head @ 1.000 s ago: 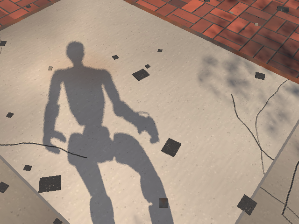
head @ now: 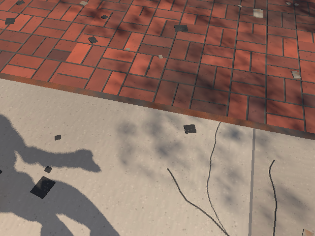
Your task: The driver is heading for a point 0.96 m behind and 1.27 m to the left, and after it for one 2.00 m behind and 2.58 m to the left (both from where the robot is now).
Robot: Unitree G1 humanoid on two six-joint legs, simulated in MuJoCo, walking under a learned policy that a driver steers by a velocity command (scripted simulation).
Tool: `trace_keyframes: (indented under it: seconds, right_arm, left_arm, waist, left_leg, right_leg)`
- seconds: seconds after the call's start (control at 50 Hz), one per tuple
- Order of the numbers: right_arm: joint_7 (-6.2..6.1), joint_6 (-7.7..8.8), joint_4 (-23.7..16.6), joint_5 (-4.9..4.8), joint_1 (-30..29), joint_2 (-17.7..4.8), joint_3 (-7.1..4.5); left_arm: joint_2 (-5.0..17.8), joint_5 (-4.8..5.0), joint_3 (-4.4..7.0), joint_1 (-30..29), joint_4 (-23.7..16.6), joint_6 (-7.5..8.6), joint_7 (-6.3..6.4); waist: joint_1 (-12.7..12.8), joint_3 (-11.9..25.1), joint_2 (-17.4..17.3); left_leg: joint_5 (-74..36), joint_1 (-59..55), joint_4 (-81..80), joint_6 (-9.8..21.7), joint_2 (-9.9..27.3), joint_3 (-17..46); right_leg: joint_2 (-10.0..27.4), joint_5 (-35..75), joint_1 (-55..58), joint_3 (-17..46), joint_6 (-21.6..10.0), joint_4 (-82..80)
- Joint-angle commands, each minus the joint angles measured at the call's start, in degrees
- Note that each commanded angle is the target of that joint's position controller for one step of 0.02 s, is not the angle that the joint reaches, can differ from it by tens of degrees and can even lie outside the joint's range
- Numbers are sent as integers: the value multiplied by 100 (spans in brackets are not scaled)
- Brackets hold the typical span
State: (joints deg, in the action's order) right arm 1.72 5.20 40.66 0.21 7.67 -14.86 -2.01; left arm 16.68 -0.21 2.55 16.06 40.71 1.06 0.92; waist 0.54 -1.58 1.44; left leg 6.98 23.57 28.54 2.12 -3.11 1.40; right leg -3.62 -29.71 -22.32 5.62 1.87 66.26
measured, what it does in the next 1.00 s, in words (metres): steps on the spot, turning left: right foot, then left foot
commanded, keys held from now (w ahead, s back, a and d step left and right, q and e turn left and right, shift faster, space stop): q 1.00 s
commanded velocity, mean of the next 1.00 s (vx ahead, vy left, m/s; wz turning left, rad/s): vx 0.05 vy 0.00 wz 0.49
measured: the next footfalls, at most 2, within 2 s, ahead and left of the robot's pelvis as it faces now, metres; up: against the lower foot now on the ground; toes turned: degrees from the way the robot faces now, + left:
right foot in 0.32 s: +0.15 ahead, -0.12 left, +0.00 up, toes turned +15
left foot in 0.72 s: +0.05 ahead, +0.13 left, +0.00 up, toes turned +26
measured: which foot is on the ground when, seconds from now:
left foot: down 0.00-0.32, up 0.34-0.70, down 0.72-1.00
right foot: up 0.00-0.30, down 0.32-0.72, up 0.74-1.00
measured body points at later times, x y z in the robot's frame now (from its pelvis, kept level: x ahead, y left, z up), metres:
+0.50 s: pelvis +0.06 -0.02 +0.01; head +0.10 -0.03 +0.46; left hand +0.15 +0.28 -0.07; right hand +0.28 -0.27 -0.10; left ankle +0.02 +0.10 -0.65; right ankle +0.11 -0.13 -0.73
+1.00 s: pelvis +0.04 +0.03 +0.01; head +0.06 +0.08 +0.46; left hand +0.02 +0.36 -0.10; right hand +0.33 -0.13 -0.06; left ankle +0.02 +0.11 -0.73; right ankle +0.14 -0.11 -0.66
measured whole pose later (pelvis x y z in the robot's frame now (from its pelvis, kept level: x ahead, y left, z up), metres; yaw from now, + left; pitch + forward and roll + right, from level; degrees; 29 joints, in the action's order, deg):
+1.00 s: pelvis +0.04 +0.03 +0.01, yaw +34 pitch +3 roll -2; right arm -1.3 -1.9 35.5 -0.5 10.5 -17.2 -3.7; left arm 18.0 -0.3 5.2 7.2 40.0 -0.6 2.3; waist -0.4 -2.5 1.4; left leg 10.9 17.1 25.9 3.2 -3.5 6.8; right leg -0.4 -20.1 -30.1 3.7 5.0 55.6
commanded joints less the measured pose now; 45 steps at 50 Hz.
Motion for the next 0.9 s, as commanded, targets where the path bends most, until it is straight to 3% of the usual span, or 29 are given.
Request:
trace_keyframes:
  seconds: [0.02,0.06,0.12,0.2,0.24,0.28,0.3,0.32,0.34,0.36,0.38,0.4,0.42,0.44,0.48,0.52,0.58,0.64,0.7,0.72,0.74,0.76,0.78,0.8,0.82,0.84,0.9]
  right_arm:
    - [-41,-118,-311,-12,79,-788,-186]
    - [-88,-197,-286,40,133,-1020,-287]
    - [-185,-329,-285,-65,204,-1170,-380]
    - [-271,-517,-330,-129,198,-1131,-408]
    - [-297,-583,-347,-123,229,-1112,-419]
    - [-330,-653,-398,-156,136,-1082,-419]
    - [-348,-681,-419,-181,158,-1001,-398]
    - [-350,-687,-461,-146,305,-765,-325]
    - [-331,-642,-600,-147,491,-542,-275]
    - [-320,-580,-568,-67,502,-995,-405]
    - [-302,-593,-454,-97,609,-1268,-520]
    - [-319,-672,-328,-122,729,-1235,-553]
    - [-344,-757,-280,-108,778,-1149,-548]
    - [-335,-812,-303,-117,750,-991,-509]
    - [-300,-832,-488,-162,459,-765,-431]
    - [-252,-818,-682,-168,146,-656,-372]
    - [-149,-805,-846,-140,-5,-592,-317]
    - [-79,-844,-918,-145,36,-728,-372]
    - [-35,-867,-816,-136,466,-747,-446]
    - [-90,-856,-768,-120,686,-947,-527]
    - [-198,-824,-871,-88,887,-1679,-698]
    - [-161,-711,-987,106,814,-1821,-669]
    - [-119,-600,-952,158,817,-1561,-605]
    - [-136,-535,-903,95,545,-1389,-544]
    - [-173,-538,-916,-21,273,-1234,-503]
    - [-207,-564,-937,-105,89,-1142,-453]
    - [-288,-609,-936,-48,77,-1103,-416]
  left_arm:
    - [529,-63,174,-102,-554,0,58]
    - [318,-41,117,19,-503,-5,121]
    - [362,-17,127,-89,-460,-65,176]
    - [372,12,154,-589,-601,-117,160]
    - [377,35,168,-707,-653,-40,118]
    - [372,59,199,-525,-593,71,62]
    - [457,49,242,-382,-541,111,48]
    - [777,-46,321,-228,-564,114,77]
    - [1248,-209,430,-450,-599,38,93]
    - [1015,-298,407,-448,-629,46,72]
    - [727,-242,316,-634,-708,65,86]
    - [571,-156,273,-890,-743,67,93]
    - [504,-68,252,-1016,-758,65,100]
    - [507,-41,238,-1026,-738,50,113]
    - [587,-76,275,-885,-670,-8,139]
    - [679,-83,325,-696,-597,-72,179]
    - [915,-43,419,-719,-560,-123,163]
    - [1034,51,472,-713,-492,-112,96]
    - [987,212,474,-810,-409,-77,75]
    - [784,163,426,-477,-268,-52,51]
    - [385,-151,291,-424,-446,-43,14]
    - [441,-168,286,-922,-689,-29,63]
    - [710,-58,360,-1171,-690,-44,99]
    - [757,12,391,-1171,-643,-71,128]
    - [739,-20,411,-1056,-524,-101,182]
    - [783,-56,434,-972,-498,-127,213]
    - [636,-15,406,-773,-420,-107,163]
  waist:
    - [46,544,-554]
    - [89,735,-879]
    - [49,1082,-856]
    - [-80,827,-949]
    - [-111,718,-1035]
    - [49,714,-1044]
    - [118,734,-982]
    - [61,942,-490]
    - [-240,703,1132]
    - [-87,722,1268]
    - [-150,672,792]
    - [-259,560,528]
    - [-262,481,493]
    - [-230,414,527]
    - [-91,353,673]
    - [91,474,796]
    - [164,644,903]
    - [150,652,984]
    - [-154,660,851]
    - [-181,731,355]
    - [-57,865,-1455]
    - [-309,954,-1844]
    - [-490,983,-1192]
    - [-299,743,-989]
    - [-166,655,-740]
    - [-74,607,-828]
    - [13,772,-895]
  left_leg:
    - [-2541,-1219,-873,1101,1419,1815]
    - [-3193,-1044,-866,1166,1240,1549]
    - [-2493,-1016,-888,1190,1268,1679]
    - [-317,-710,-1051,1035,1120,2092]
    - [-112,-790,-958,987,1092,2355]
    - [-323,-838,-685,834,965,2485]
    - [-176,-693,-469,649,792,2431]
    - [748,-195,191,358,524,2122]
    - [2317,925,1254,-6,-386,955]
    - [2929,1192,2673,-292,-194,634]
    - [2650,1171,3385,-420,-22,699]
    - [2351,1191,3707,-542,42,628]
    - [2060,1287,3967,-653,87,573]
    - [1872,1313,4088,-740,119,494]
    - [1584,1318,3684,-844,191,196]
    - [1527,1261,3094,-888,326,80]
    - [1555,574,2200,-784,451,-165]
    - [1457,98,1453,-594,396,-398]
    - [416,-872,-109,-171,189,-596]
    - [-459,-1669,-582,40,267,-234]
    - [-2780,-2785,-607,635,1797,1798]
    - [-3485,-2435,-660,1817,2658,2871]
    - [-2823,-2246,-804,1833,2393,2528]
    - [-2322,-2059,-800,1493,2025,2076]
    - [-1905,-1957,-785,1198,1732,1826]
    - [-1910,-1787,-801,1096,1603,1706]
    - [-1861,-1644,-834,1100,1384,1615]
  right_leg:
    - [535,224,-865,-58,118,-507]
    - [342,279,-454,-267,215,-1155]
    - [248,846,-141,-185,258,-1739]
    - [145,1152,13,-66,210,-2397]
    - [96,1154,105,-40,148,-2882]
    - [77,1631,574,-114,26,-3898]
    - [241,2077,1040,-108,-79,-4470]
    - [1126,2317,1727,502,-403,-4619]
    - [2229,3452,1922,1750,-1193,-4793]
    - [2807,4011,1661,2288,-1774,-4884]
    - [2597,4066,1544,1865,-1733,-4807]
    - [2218,3999,1471,1299,-1483,-4703]
    - [2001,3986,1483,932,-1334,-4645]
    - [1893,4178,1434,656,-1311,-4637]
    - [1728,4218,1499,250,-1346,-4704]
    - [1839,4264,1815,137,-1434,-4672]
    - [1989,4307,1725,-106,-1459,-4618]
    - [2128,4173,1677,-195,-1407,-4493]
    - [2003,3660,1364,-515,-967,-3865]
    - [1750,2961,796,-882,-547,-3232]
    - [1072,365,-804,-1456,82,-1421]
    - [425,-1075,-1713,-725,289,-193]
    - [539,-828,-1728,-266,240,326]
    - [615,-323,-1750,-175,165,327]
    - [664,99,-1746,-131,166,132]
    - [646,393,-1618,-130,203,36]
    - [438,889,-1257,-184,287,-148]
